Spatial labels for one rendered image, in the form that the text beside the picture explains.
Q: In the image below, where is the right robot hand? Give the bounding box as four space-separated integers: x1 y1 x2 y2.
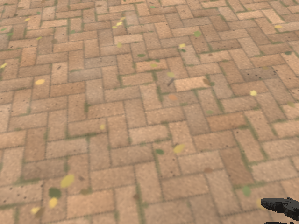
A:
261 197 299 224

